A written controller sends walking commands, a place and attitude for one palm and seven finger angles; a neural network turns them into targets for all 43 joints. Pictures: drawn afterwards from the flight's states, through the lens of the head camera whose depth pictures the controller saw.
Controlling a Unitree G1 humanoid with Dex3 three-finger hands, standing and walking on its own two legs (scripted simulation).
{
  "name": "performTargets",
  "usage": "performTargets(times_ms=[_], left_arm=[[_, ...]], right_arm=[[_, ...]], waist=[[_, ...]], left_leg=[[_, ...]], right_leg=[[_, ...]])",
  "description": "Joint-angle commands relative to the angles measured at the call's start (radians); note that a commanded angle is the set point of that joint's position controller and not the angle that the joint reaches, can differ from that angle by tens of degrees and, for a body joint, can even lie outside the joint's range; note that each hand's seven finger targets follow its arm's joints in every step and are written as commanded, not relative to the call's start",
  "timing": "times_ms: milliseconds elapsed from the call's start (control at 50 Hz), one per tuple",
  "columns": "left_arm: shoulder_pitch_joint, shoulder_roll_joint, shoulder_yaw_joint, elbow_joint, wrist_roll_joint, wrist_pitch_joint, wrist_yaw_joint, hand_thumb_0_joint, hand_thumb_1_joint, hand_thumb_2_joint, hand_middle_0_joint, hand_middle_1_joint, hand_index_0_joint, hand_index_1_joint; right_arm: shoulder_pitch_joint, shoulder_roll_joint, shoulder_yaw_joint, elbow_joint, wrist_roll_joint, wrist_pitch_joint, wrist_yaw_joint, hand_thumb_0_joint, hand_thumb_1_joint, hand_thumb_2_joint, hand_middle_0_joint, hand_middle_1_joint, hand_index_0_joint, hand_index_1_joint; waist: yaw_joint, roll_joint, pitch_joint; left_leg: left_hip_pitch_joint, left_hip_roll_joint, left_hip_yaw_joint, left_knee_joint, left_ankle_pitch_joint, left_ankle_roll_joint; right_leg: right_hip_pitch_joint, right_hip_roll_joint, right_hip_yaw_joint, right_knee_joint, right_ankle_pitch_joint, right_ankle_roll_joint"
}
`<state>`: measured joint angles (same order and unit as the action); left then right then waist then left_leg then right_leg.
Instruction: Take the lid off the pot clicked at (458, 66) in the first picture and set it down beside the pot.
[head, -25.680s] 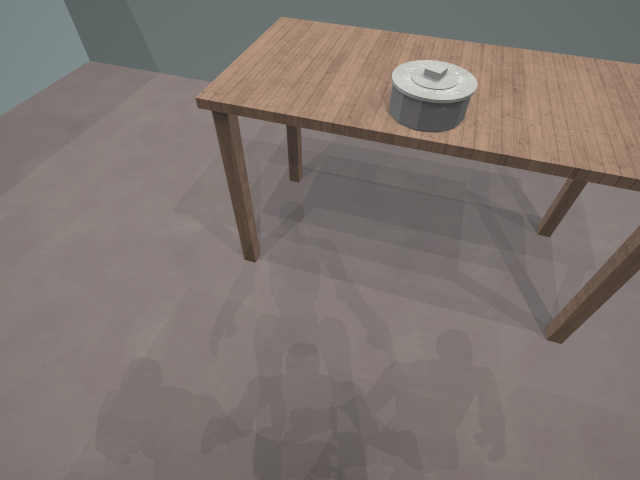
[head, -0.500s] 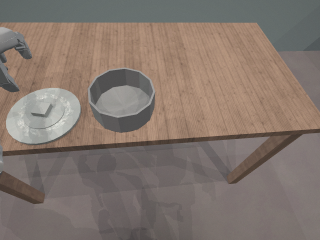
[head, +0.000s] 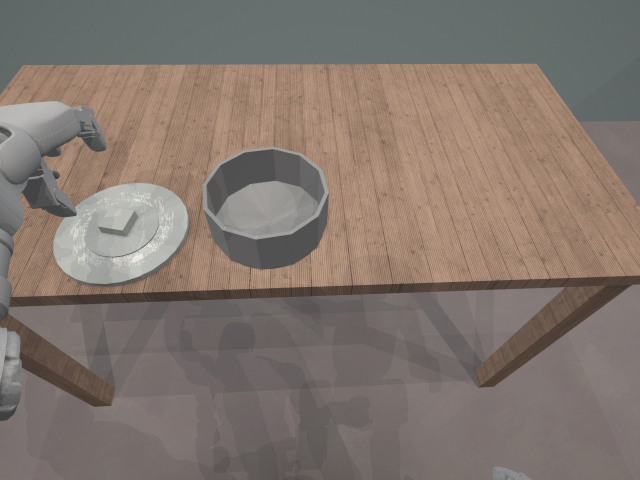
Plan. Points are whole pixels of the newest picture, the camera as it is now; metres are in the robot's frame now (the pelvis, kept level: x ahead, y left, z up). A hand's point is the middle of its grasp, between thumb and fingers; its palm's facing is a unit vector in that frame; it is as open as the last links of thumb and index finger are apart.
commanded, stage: draw the hand back to the body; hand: left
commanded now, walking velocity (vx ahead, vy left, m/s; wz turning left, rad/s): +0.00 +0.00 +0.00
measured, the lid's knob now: (118, 221) +0.49 +0.32 -0.01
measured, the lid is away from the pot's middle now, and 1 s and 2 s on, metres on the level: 0.23 0.23 0.23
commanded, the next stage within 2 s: step back with the hand held close in 1.82 s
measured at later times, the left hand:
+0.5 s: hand (95, 172) +0.39 +0.24 +0.19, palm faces +0.41 -0.87 -0.27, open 10.2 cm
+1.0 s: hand (106, 258) +0.29 +0.20 +0.18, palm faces +0.47 -0.84 -0.26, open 7.9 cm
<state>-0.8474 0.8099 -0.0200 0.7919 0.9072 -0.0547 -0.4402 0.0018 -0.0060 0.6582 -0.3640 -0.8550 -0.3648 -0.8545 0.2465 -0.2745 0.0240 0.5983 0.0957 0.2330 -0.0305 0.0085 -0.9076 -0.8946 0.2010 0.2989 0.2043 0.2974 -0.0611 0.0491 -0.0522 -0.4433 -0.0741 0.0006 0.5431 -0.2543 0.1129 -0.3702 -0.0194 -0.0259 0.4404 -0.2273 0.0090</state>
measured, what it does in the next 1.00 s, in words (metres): shifts its weight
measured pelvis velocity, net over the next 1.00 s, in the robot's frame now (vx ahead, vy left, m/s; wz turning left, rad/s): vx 0.00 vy -0.09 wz -0.01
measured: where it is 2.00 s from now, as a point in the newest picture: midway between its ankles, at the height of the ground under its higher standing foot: outside the picture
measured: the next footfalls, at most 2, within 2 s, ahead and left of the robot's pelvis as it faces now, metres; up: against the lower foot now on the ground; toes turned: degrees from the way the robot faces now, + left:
none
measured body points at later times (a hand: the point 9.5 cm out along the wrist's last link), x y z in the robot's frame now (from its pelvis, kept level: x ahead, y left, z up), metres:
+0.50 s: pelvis +0.01 -0.05 +0.01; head +0.03 -0.05 +0.46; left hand +0.36 +0.28 +0.20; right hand +0.14 -0.30 -0.09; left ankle +0.00 +0.04 -0.73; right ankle -0.01 -0.16 -0.73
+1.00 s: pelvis +0.00 -0.09 +0.01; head -0.02 -0.11 +0.46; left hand +0.26 +0.24 +0.20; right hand +0.19 -0.32 -0.08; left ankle +0.00 +0.04 -0.73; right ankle -0.01 -0.16 -0.73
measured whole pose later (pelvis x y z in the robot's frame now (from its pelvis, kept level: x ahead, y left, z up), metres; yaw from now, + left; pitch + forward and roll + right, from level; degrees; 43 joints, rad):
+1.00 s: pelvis +0.00 -0.09 +0.01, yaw -1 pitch -4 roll +0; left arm -0.05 0.40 0.37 0.09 -0.12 -0.05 0.07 0.01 0.75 0.86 -0.23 -0.39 -0.23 -0.39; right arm 0.14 -0.25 0.04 0.66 0.05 -0.06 -0.07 0.01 -0.91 -0.90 0.20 0.30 0.20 0.30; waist 0.04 0.06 0.03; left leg -0.10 0.02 -0.02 0.39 -0.22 -0.01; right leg -0.07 0.07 -0.03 0.34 -0.21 -0.07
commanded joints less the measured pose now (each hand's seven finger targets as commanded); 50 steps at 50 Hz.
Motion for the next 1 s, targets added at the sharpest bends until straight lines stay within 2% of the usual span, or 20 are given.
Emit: performTargets(times_ms=[0, 20, 40, 80, 100, 120, 160, 200, 240, 280, 360, 380, 480, 520, 580, 700, 780, 840, 920, 980], left_arm=[[-0.391, 0.260, 0.087, -0.313, -0.019, 0.011, 0.043, 0.000, -0.017, 0.656, -0.352, -0.854, -0.352, -0.854], [-0.345, 0.284, 0.114, -0.287, -0.024, 0.017, 0.046, 0.000, -0.017, 0.656, -0.352, -0.854, -0.352, -0.854], [-0.413, -0.006, 0.234, -0.352, -0.637, -0.052, 0.202, 0.000, -0.017, 0.656, -0.352, -0.854, -0.352, -0.854], [-0.258, -0.045, 0.193, -0.337, -0.708, -0.069, 0.325, 0.000, -0.017, 0.656, -0.352, -0.854, -0.352, -0.854], [-0.235, -0.033, 0.243, -0.327, -0.789, -0.076, 0.359, 0.000, -0.017, 0.656, -0.352, -0.854, -0.352, -0.854], [-0.262, -0.015, 0.266, -0.348, -0.834, -0.082, 0.390, 0.000, -0.017, 0.656, -0.352, -0.854, -0.352, -0.854], [-0.294, 0.054, 0.345, -0.382, -0.872, -0.085, 0.441, 0.000, 0.006, 0.662, -0.348, -0.840, -0.348, -0.840], [-0.295, 0.102, 0.410, -0.457, -0.889, -0.101, 0.476, 0.000, 0.052, 0.675, -0.341, -0.812, -0.341, -0.812], [-0.213, 0.029, 0.396, -0.531, -0.911, -0.109, 0.493, 0.000, 0.098, 0.687, -0.333, -0.784, -0.333, -0.784], [-0.077, -0.003, 0.414, -0.606, -0.934, -0.106, 0.502, 0.000, 0.144, 0.699, -0.325, -0.757, -0.325, -0.757], [0.152, -0.047, 0.439, -0.553, -0.965, -0.067, 0.505, 0.000, 0.236, 0.723, -0.310, -0.701, -0.310, -0.701], [0.139, -0.034, 0.448, -0.597, -0.970, -0.067, 0.504, 0.000, 0.258, 0.729, -0.306, -0.688, -0.306, -0.688], [0.186, -0.031, 0.470, -0.750, -0.979, -0.062, 0.515, 0.000, 0.373, 0.760, -0.287, -0.618, -0.287, -0.618], [0.221, -0.049, 0.463, -0.740, -0.982, -0.054, 0.521, 0.000, 0.419, 0.772, -0.280, -0.591, -0.280, -0.591], [0.277, -0.064, 0.462, -0.694, -0.989, -0.036, 0.526, 0.000, 0.488, 0.790, -0.268, -0.549, -0.268, -0.549], [0.346, -0.054, 0.493, -0.860, -1.001, -0.063, 0.531, 0.000, 0.625, 0.827, -0.246, -0.466, -0.246, -0.466], [0.441, -0.090, 0.491, -0.792, -1.010, -0.046, 0.533, 0.000, 0.717, 0.851, -0.230, -0.411, -0.230, -0.411], [0.491, -0.090, 0.505, -0.824, -1.019, -0.055, 0.530, 0.000, 0.785, 0.870, -0.219, -0.369, -0.219, -0.369], [0.524, -0.129, 0.484, -0.949, -1.023, -0.078, 0.529, 0.000, 0.877, 0.894, -0.204, -0.314, -0.204, -0.314], [0.571, -0.152, 0.482, -0.945, -1.027, -0.070, 0.533, 0.000, 0.900, 0.900, -0.200, -0.300, -0.200, -0.300]], right_arm=[[-0.028, -0.161, -0.053, -0.126, -0.005, -0.028, 0.003, 0.000, -0.900, -0.900, 0.200, 0.300, 0.200, 0.300], [-0.030, -0.158, -0.050, -0.123, -0.005, -0.028, 0.002, 0.000, -0.900, -0.900, 0.200, 0.300, 0.200, 0.300], [0.106, -0.093, -0.041, -0.187, 0.000, -0.093, -0.017, 0.000, -0.900, -0.900, 0.200, 0.300, 0.200, 0.300], [0.023, -0.120, -0.018, -0.164, -0.008, -0.130, -0.042, 0.000, -0.900, -0.900, 0.200, 0.300, 0.200, 0.300], [0.007, -0.136, -0.018, -0.163, -0.010, -0.147, -0.052, 0.000, -0.900, -0.900, 0.200, 0.300, 0.200, 0.300], [-0.005, -0.145, -0.013, -0.146, -0.015, -0.161, -0.060, 0.000, -0.900, -0.900, 0.200, 0.300, 0.200, 0.300], [-0.004, -0.149, -0.008, -0.121, -0.025, -0.184, -0.063, 0.000, -0.900, -0.900, 0.200, 0.300, 0.200, 0.300], [-0.021, -0.151, -0.004, -0.103, -0.040, -0.210, -0.064, 0.000, -0.900, -0.900, 0.200, 0.300, 0.200, 0.300], [-0.042, -0.129, 0.001, -0.111, -0.045, -0.243, -0.055, 0.000, -0.900, -0.900, 0.200, 0.300, 0.200, 0.300], [-0.045, -0.124, -0.005, -0.114, -0.051, -0.272, -0.041, 0.000, -0.900, -0.900, 0.200, 0.300, 0.200, 0.300], [-0.047, -0.135, -0.020, -0.097, -0.054, -0.274, -0.031, 0.000, -0.900, -0.900, 0.200, 0.300, 0.200, 0.300], [-0.054, -0.138, -0.023, -0.099, -0.050, -0.276, -0.032, 0.000, -0.900, -0.900, 0.200, 0.300, 0.200, 0.300], [-0.087, -0.133, -0.030, -0.092, -0.044, -0.296, -0.032, 0.000, -0.900, -0.900, 0.200, 0.300, 0.200, 0.300], [-0.095, -0.131, -0.032, -0.078, -0.044, -0.299, -0.032, 0.000, -0.900, -0.900, 0.200, 0.300, 0.200, 0.300], [-0.109, -0.129, -0.031, -0.067, -0.041, -0.296, -0.040, 0.000, -0.900, -0.900, 0.200, 0.300, 0.200, 0.300], [-0.168, -0.108, -0.024, -0.083, -0.040, -0.318, -0.041, 0.000, -0.900, -0.900, 0.200, 0.300, 0.200, 0.300], [-0.177, -0.103, -0.022, -0.072, -0.040, -0.317, -0.045, 0.000, -0.900, -0.900, 0.200, 0.300, 0.200, 0.300], [-0.195, -0.095, -0.020, -0.078, -0.041, -0.322, -0.047, 0.000, -0.900, -0.900, 0.200, 0.300, 0.200, 0.300], [-0.219, -0.082, -0.019, -0.084, -0.047, -0.342, -0.045, 0.000, -0.900, -0.900, 0.200, 0.300, 0.200, 0.300], [-0.225, -0.079, -0.019, -0.079, -0.048, -0.346, -0.049, 0.000, -0.900, -0.900, 0.200, 0.300, 0.200, 0.300]], waist=[[0.006, 0.111, -0.390], [0.010, 0.088, -0.379], [-0.035, 0.037, -0.294], [-0.006, 0.013, -0.238], [0.001, -0.059, -0.231], [0.008, -0.071, -0.236], [0.021, -0.031, -0.238], [0.033, 0.072, -0.247], [0.041, 0.223, -0.236], [0.056, 0.273, -0.254], [0.061, 0.013, -0.186], [0.062, -0.004, -0.194], [0.068, 0.044, -0.259], [0.064, 0.052, -0.219], [0.066, -0.033, -0.166], [0.083, 0.038, -0.205], [0.085, -0.047, -0.115], [0.090, -0.046, -0.101], [0.091, 0.027, -0.134], [0.091, -0.019, -0.075]], left_leg=[[0.464, 0.083, -0.141, -0.039, 0.567, -0.074], [0.439, 0.077, -0.128, -0.039, 0.525, -0.062], [0.583, 0.163, -0.177, -0.087, 0.335, -0.110], [0.591, 0.191, -0.241, -0.171, 0.162, -0.114], [0.554, 0.185, -0.223, -0.183, 0.084, -0.097], [0.513, 0.168, -0.184, -0.184, 0.097, -0.085], [0.462, 0.141, -0.131, -0.181, 0.142, -0.087], [0.477, 0.137, -0.114, -0.176, 0.219, -0.104], [0.513, 0.139, -0.121, -0.181, 0.313, -0.131], [0.550, 0.144, -0.117, -0.165, 0.454, -0.144], [0.417, 0.129, -0.047, -0.150, 0.453, -0.101], [0.404, 0.125, -0.036, -0.152, 0.438, -0.094], [0.474, 0.109, -0.015, -0.133, 0.522, -0.079], [0.450, 0.099, -0.005, -0.137, 0.481, -0.075], [0.386, 0.082, 0.016, -0.149, 0.355, -0.063], [0.410, 0.066, 0.025, -0.152, 0.332, -0.060], [0.370, 0.067, 0.028, -0.166, 0.255, -0.058], [0.370, 0.065, 0.027, -0.168, 0.224, -0.056], [0.415, 0.062, 0.028, -0.167, 0.237, -0.057], [0.402, 0.063, 0.030, -0.175, 0.208, -0.057]], right_leg=[[-0.041, 0.067, -0.038, -0.028, 0.115, -0.055], [-0.017, 0.068, -0.033, -0.029, 0.114, -0.052], [-0.082, 0.050, -0.045, -0.041, 0.057, -0.069], [-0.068, 0.046, -0.021, -0.059, -0.032, -0.070], [-0.037, 0.043, -0.005, -0.070, -0.024, -0.066], [0.017, 0.042, 0.004, -0.081, 0.018, -0.066], [0.103, 0.038, 0.009, -0.092, 0.081, -0.067], [0.133, 0.038, 0.009, -0.096, 0.117, -0.070], [0.150, 0.041, 0.001, -0.097, 0.131, -0.073], [0.179, 0.042, -0.005, -0.097, 0.180, -0.073], [0.263, 0.047, -0.006, -0.094, 0.284, -0.057], [0.280, 0.045, -0.003, -0.092, 0.302, -0.055], [0.312, 0.042, 0.009, -0.090, 0.378, -0.045], [0.305, 0.040, 0.013, -0.097, 0.378, -0.044], [0.319, 0.037, 0.017, -0.102, 0.369, -0.038], [0.371, 0.019, 0.035, -0.106, 0.419, -0.026], [0.337, 0.020, 0.036, -0.123, 0.356, -0.015], [0.339, 0.012, 0.046, -0.137, 0.332, -0.009], [0.346, 0.009, 0.052, -0.145, 0.333, -0.012], [0.317, 0.014, 0.051, -0.164, 0.282, -0.011]])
